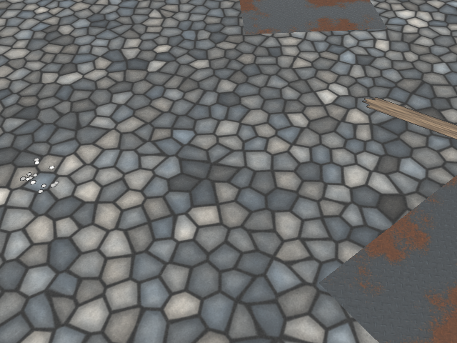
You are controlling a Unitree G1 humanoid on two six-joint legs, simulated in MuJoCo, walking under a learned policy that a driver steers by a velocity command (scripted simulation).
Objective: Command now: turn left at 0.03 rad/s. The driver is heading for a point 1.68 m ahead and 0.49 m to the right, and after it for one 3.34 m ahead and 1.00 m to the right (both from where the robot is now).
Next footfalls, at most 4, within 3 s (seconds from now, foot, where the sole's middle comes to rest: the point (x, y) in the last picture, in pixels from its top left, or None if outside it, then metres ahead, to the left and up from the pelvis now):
1.26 right None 0.32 -0.15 -0.81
1.78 left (208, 336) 0.58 0.10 -0.81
2.32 right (302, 267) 0.81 -0.21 -0.81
2.80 left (283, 189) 1.16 -0.18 -0.81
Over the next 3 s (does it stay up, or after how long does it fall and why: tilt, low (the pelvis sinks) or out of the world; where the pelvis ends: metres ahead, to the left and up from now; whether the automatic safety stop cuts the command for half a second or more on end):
stays up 1.05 -0.21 -0.03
